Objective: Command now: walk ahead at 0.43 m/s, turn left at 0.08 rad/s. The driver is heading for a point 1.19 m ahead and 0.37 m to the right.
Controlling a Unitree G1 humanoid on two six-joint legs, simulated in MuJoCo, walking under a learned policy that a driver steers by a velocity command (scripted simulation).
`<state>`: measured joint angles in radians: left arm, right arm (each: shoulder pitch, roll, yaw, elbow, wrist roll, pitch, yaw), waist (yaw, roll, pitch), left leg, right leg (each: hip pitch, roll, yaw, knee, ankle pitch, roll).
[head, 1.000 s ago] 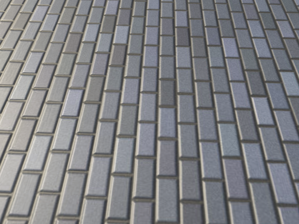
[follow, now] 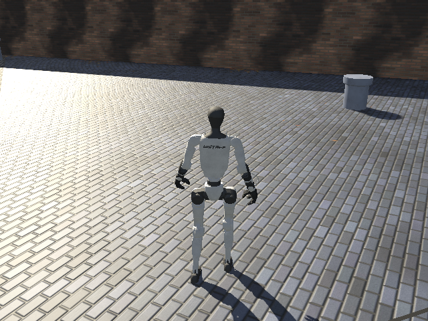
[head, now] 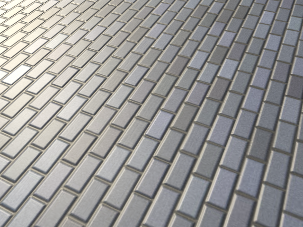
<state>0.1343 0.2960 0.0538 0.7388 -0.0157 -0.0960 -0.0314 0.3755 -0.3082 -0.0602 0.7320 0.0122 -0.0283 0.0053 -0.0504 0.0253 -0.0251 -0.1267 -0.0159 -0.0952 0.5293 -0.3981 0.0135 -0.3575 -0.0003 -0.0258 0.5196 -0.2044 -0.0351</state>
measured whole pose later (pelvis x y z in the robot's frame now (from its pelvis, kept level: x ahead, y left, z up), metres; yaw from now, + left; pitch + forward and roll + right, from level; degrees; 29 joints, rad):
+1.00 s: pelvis +0.54 -0.02 -0.01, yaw -12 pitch +2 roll +2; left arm 0.09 0.27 0.03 0.67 -0.02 -0.04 -0.06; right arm 0.32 -0.30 -0.07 0.85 0.01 -0.05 -0.01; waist -0.06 -0.02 0.04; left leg 0.11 0.00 0.22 0.30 -0.42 -0.02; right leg -0.56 -0.04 -0.04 0.59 -0.09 -0.08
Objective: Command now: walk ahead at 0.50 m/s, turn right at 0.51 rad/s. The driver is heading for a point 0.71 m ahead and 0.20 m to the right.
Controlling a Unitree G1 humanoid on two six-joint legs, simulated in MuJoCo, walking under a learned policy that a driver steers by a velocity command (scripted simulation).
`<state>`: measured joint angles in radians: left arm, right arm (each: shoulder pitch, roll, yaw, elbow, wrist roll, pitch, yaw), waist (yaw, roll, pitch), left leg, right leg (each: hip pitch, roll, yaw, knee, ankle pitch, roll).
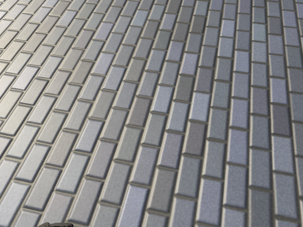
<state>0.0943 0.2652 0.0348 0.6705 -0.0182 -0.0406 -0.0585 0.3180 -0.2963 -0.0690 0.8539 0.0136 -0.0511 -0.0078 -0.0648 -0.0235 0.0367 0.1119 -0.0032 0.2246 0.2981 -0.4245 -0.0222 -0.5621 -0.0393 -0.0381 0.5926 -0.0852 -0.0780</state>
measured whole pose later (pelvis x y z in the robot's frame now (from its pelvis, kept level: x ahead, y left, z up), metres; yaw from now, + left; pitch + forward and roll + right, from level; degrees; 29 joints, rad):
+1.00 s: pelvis +0.53 -0.12 +0.00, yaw -35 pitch +2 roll +2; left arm 0.06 0.28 0.05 0.56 -0.01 -0.02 -0.05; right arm 0.34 -0.32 -0.07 0.86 0.03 -0.05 -0.01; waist -0.09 -0.03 0.06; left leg 0.09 0.05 0.23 0.37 -0.43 -0.05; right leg -0.54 -0.03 -0.03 0.57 -0.07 -0.08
